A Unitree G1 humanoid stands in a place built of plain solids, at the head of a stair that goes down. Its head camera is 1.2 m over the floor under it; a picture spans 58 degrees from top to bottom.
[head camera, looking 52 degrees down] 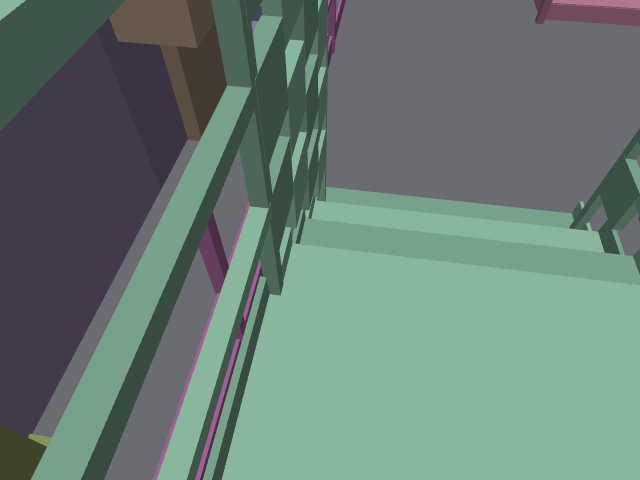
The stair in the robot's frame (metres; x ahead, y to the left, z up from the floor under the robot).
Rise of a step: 0.17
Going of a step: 0.28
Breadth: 1.50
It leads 9 degrees to the right of straight ahead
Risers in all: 5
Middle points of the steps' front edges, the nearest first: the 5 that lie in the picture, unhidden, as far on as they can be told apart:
0.67 -0.57 0.00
0.95 -0.61 -0.17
1.22 -0.65 -0.34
1.50 -0.69 -0.51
1.78 -0.74 -0.68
